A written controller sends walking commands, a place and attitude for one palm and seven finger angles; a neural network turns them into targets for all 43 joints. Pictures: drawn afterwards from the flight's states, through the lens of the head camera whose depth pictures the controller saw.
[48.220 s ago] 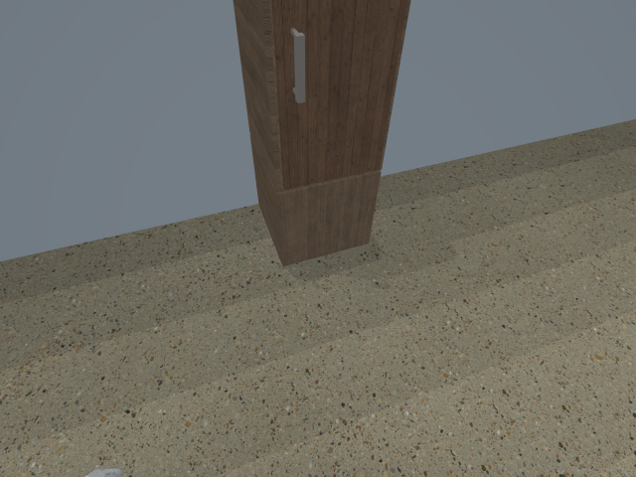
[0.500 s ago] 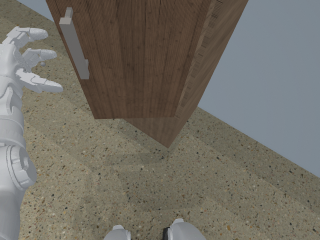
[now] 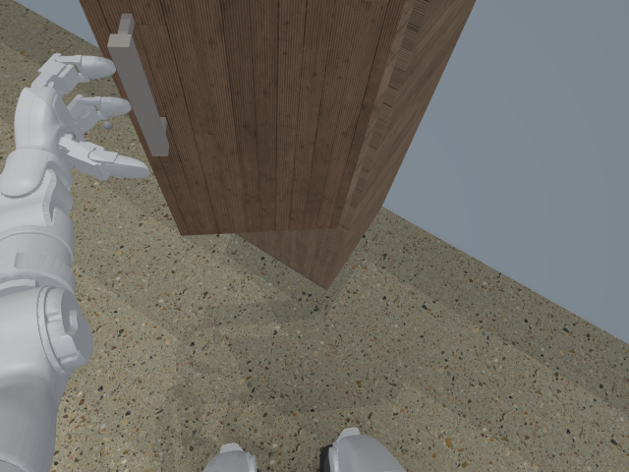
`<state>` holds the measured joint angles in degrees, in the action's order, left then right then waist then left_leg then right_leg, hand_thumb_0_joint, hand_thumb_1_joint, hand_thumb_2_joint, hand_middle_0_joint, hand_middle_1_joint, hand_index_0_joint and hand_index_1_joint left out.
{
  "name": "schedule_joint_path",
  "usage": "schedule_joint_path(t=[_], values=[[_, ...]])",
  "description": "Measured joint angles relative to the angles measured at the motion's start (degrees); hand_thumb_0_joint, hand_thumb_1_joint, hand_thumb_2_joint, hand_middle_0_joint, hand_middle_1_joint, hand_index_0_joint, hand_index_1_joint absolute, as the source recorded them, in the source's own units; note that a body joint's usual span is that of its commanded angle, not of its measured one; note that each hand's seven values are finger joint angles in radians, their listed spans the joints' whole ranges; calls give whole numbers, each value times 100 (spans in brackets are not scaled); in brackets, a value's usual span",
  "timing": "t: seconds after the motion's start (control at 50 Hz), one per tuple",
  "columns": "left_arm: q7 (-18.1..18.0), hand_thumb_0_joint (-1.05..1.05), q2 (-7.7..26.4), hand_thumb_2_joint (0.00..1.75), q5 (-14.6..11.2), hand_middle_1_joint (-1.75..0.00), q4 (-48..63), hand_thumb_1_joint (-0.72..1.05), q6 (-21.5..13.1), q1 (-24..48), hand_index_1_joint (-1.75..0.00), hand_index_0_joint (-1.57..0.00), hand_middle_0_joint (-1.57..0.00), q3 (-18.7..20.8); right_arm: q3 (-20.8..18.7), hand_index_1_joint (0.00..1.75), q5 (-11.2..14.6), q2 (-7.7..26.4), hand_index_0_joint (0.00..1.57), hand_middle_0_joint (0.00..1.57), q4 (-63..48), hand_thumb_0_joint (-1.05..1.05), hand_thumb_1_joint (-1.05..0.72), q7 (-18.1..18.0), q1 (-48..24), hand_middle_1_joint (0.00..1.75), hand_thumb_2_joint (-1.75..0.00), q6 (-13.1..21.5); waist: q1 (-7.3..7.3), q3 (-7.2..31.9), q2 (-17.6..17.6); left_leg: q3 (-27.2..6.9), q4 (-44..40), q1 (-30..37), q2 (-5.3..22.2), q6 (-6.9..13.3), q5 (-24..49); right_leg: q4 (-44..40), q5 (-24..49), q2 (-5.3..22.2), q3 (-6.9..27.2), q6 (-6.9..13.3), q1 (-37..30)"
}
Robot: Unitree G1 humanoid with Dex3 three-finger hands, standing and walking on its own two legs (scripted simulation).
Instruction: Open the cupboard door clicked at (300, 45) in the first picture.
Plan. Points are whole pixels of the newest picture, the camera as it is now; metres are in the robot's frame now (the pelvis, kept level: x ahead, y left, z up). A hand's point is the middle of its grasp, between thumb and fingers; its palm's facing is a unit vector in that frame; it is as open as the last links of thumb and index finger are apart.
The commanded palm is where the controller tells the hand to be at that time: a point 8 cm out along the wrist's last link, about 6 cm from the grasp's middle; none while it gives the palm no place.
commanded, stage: slide the fingers in behind the handle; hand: left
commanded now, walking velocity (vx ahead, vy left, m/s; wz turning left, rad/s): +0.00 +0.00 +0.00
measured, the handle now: (145, 92) +0.56 +0.16 +0.11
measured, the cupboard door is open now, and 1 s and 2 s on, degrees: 38 38 38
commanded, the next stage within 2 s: close the thumb around the handle in 1.12 s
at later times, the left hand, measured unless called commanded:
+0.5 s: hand (143, 125) +0.52 +0.16 +0.10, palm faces +0.00 -1.00 +0.00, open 14.0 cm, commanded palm +0.49 +0.21 +0.10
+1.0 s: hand (159, 124) +0.52 +0.14 +0.10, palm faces +0.01 -1.00 -0.01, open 13.9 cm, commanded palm +0.50 +0.19 +0.10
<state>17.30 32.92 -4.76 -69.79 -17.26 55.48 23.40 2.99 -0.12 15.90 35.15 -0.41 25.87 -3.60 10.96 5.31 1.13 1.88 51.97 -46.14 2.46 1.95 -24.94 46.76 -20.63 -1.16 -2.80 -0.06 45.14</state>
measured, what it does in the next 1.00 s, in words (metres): stands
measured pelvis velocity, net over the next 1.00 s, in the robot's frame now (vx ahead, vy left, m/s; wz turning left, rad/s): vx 0.00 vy -0.02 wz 0.01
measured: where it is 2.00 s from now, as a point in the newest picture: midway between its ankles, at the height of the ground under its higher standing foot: outside the picture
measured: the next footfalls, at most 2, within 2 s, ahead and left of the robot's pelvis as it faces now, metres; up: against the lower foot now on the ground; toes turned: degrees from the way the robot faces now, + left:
none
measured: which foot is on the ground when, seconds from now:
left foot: down 0.00-1.00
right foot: down 0.00-1.00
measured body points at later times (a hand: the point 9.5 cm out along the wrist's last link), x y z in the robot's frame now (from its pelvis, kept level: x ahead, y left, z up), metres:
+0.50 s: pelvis +0.00 -0.01 +0.00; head +0.12 +0.01 +0.44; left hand +0.51 +0.22 +0.10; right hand +0.00 -0.27 -0.11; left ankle -0.01 +0.09 -0.69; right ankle +0.01 -0.13 -0.69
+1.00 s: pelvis +0.00 -0.02 +0.00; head +0.11 +0.00 +0.44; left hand +0.51 +0.20 +0.10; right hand -0.01 -0.28 -0.11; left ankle -0.01 +0.09 -0.69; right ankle +0.01 -0.13 -0.69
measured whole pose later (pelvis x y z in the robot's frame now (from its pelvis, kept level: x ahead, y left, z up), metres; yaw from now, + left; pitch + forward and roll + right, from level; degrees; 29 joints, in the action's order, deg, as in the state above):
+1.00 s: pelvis +0.00 -0.02 +0.00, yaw +1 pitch +19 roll -2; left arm 9.8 26.2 -4.1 -69.9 -19.3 56.3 20.1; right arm 2.0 -0.5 15.7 36.0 0.5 24.7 -2.0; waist 10.5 5.2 1.6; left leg 1.5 51.2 -45.4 2.3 0.9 -24.5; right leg 47.8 -21.4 -1.1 -3.1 1.0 45.1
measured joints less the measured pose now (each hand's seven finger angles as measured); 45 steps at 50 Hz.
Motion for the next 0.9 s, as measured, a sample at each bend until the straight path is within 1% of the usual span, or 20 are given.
schedule_joint_path(t=[0.06, 0.14, 0.28, 0.36, 0.4, 0.48, 0.54, 0.6, 0.7, 0.74, 0.82, 0.9], values=[[-114, -1, -85, 30, 8, -120, 83, -50, -27, -65, -120, -30, -30, -11, -18, 30, -15, -31, 20, 20, -12, 0, -90, 26, -16, 30, -90, 20, -29, 24, 10, 7, -6, 10, -4, -5, -5, 10, -13, 4, 8, 1, 0], [-175, -1, -230, 30, -13, -120, 104, -50, -89, -64, -120, -30, -30, -160, -26, 30, -13, -61, 20, 20, 23, 0, -90, 58, -60, 30, -90, 33, -81, 27, 16, -15, -2, 40, -14, -13, -17, 24, -39, 12, -12, 7, -35], [-376, -1, -343, 30, 35, -120, 42, -50, -83, 32, -121, -30, -30, -166, -35, 30, -28, -60, 21, 20, 15, 0, -90, 62, -164, 30, -90, 87, -67, 14, 16, -43, 22, 4, -24, -33, -20, 80, -72, 22, -38, 28, 5], [-404, -1, -422, 30, 20, -120, 152, -50, -149, -40, -121, -30, -30, -288, -67, 30, -27, -50, 20, 20, 31, 0, -90, 84, -157, 30, -90, 100, -108, 23, 23, -43, 5, 26, -20, -51, -19, 85, -82, 18, -38, 43, -5], [-405, -1, -478, 30, -2, -120, 115, -50, -129, 0, -121, -30, -30, -357, -68, 30, -21, -42, 20, 20, 55, 0, -90, 86, -163, 30, -90, 92, -116, 11, 25, -59, -1, 41, -23, -57, -18, 85, -89, 20, -52, 51, -24], [-500, -1, -567, 30, 17, -120, 74, -50, -93, 45, -120, -30, -30, -303, -72, 30, -31, -27, 20, 20, 65, 0, -90, 78, -173, 30, -90, 97, -93, 19, 30, -63, -18, 50, -20, -72, -9, 90, -94, 16, -55, 68, -22], [-584, -1, -565, 30, 48, -120, 75, -50, -130, 19, -121, -30, -30, -230, -75, 30, -41, -24, 20, 20, 42, 0, -90, 83, -167, 30, -90, 109, -78, 6, 29, -49, -36, 69, -10, -82, 0, 93, -91, 6, -42, 80, -24], [-592, -1, -531, 30, 86, -120, 77, -50, -149, 4, -121, -30, -30, -257, -73, 30, -32, -26, 20, 20, 27, 0, -90, 87, -155, 30, -90, 113, -70, -14, 24, -44, -54, 85, -2, -92, 10, 92, -86, -3, -36, 93, -28], [-572, -1, -562, 30, 31, -120, 16, -50, -141, 66, -120, -30, -30, -327, -72, 30, -19, -23, 20, 20, 64, 0, -90, 75, -134, 30, -90, 126, -69, -28, 30, -63, -71, 83, -2, -108, 29, 81, -78, -4, -53, 108, -30], [-604, -1, -584, 30, 15, -120, -16, -50, -145, 99, -121, -30, -30, -300, -71, 30, -25, -21, 20, 20, 80, 0, -90, 70, -130, 30, -90, 139, -66, -32, 29, -70, -71, 73, -3, -111, 35, 83, -76, -4, -60, 112, -21], [-663, -1, -592, 30, 78, -120, 42, -50, -177, 65, -121, -30, -30, -318, -93, 30, -38, -20, 20, 20, 82, 0, -90, 83, -106, 30, -90, 157, -57, -11, 32, -66, -74, 54, -6, -115, 42, 93, -75, -1, -55, 116, 5], [-666, -1, -643, 30, 64, -120, 19, -50, -199, 77, -121, -30, -30, -357, -97, 30, -35, -14, 20, 20, 104, 0, -90, 95, -106, 30, -90, 148, -63, -12, 40, -57, -77, 72, -8, -114, 39, 96, -78, 0, -45, 114, -7]])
